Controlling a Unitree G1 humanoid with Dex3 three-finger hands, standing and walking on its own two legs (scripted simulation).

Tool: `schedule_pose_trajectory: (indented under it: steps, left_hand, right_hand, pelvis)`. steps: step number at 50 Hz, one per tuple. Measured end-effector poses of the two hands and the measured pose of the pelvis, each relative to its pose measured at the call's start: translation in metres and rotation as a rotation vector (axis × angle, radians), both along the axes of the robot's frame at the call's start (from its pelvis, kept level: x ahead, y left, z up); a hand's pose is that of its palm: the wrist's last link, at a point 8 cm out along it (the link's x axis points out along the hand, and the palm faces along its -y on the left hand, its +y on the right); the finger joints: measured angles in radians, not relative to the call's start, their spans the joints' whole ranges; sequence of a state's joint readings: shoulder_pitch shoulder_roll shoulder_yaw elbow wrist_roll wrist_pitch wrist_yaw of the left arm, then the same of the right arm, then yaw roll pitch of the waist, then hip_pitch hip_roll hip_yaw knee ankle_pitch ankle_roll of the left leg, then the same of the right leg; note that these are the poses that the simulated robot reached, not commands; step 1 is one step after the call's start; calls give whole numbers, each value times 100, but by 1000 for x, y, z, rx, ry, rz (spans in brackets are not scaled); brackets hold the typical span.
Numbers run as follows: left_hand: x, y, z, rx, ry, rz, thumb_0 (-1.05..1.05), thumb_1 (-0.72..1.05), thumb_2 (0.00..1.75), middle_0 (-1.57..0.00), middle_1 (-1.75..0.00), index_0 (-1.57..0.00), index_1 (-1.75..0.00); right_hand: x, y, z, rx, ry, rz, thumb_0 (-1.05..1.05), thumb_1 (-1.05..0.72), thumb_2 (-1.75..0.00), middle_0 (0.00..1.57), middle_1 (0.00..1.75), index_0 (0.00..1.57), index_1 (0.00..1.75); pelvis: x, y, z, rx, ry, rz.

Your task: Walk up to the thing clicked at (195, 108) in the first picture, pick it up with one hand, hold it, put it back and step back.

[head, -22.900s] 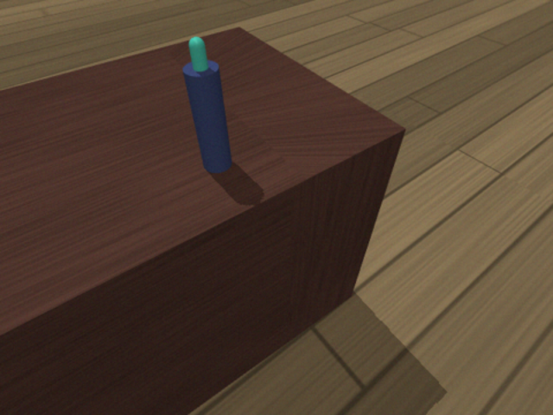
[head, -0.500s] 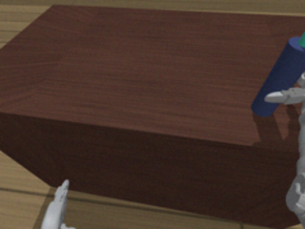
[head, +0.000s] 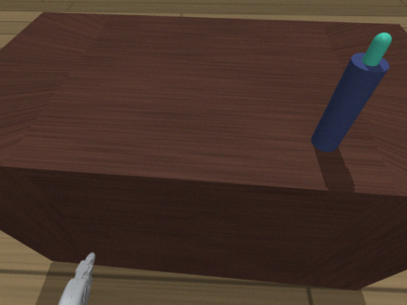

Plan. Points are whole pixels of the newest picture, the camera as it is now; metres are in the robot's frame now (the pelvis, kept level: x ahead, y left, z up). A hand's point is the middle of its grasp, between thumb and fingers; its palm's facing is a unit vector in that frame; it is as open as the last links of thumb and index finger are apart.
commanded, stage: sink last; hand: right
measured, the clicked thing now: (348, 99) +0.47 -0.23 +0.16
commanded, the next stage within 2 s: home in 1.02 s
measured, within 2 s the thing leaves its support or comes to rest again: neither
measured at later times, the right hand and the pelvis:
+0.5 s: hand out of the picture +0.21 -0.28 +0.19, palm faces +0.47 +0.78 -0.41, open 17.7 cm; pelvis +0.01 +0.00 +0.01, yaw -1 degrees
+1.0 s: hand out of the picture +0.16 -0.26 +0.21, palm faces +0.50 +0.73 -0.46, open 17.6 cm; pelvis -0.02 +0.02 +0.01, yaw -2 degrees
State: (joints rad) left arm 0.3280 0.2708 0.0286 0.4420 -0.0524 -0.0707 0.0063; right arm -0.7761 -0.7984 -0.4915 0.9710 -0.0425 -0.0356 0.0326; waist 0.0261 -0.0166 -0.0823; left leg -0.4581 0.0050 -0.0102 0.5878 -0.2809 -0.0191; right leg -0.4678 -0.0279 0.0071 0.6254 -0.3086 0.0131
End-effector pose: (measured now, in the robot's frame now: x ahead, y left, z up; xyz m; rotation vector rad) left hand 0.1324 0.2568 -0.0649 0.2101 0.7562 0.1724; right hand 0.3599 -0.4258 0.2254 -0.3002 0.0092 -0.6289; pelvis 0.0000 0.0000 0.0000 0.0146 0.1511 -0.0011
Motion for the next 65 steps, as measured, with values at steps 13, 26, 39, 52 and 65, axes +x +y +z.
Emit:
schedule_pose_trajectory:
  steps: [13,26,39,52,65]
  left_hand:
    - [20,-4,5,-44,-80,48,0,-51,5,-5,-4,-6,-4]
    - [28,5,10,-20,-104,54,-1,-49,4,-5,-4,-6,-4]
    - [16,18,3,-21,-117,60,-1,-49,4,-5,-5,-6,-4]
    - [2,16,2,-29,-109,49,-1,-50,6,-5,-5,-5,-5]
    - [8,-9,4,-37,-80,1,-1,-32,24,-9,-12,-9,-12]
  right_hand:
    - [-84,52,-16,-178,-79,138,-2,58,-5,6,6,5,5]
    - [-201,117,-16,-280,-152,209,-2,60,-5,7,6,6,6]
    - [-248,127,-19,-315,-132,170,-2,59,-5,6,6,6,6]
    - [-247,129,-3,-394,-210,214,-1,58,-6,6,6,6,6]
    - [-242,114,-62,-223,-58,198,-1,57,-5,6,6,6,6]
  pelvis:
    - [11,-9,6,4,-82,0]
    - [6,2,8,-11,-170,-27]
    - [-14,15,9,-28,-214,-46]
    - [-23,18,12,-28,-231,-39]
    - [-18,9,15,-22,-224,-32]
